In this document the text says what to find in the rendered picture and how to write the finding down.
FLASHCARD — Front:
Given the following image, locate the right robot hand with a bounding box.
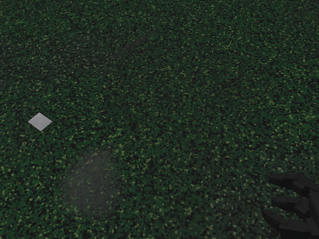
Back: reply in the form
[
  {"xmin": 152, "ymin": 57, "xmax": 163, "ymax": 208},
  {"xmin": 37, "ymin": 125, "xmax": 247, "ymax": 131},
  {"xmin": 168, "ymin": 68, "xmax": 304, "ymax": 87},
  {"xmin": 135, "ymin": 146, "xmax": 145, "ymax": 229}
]
[{"xmin": 262, "ymin": 172, "xmax": 319, "ymax": 239}]

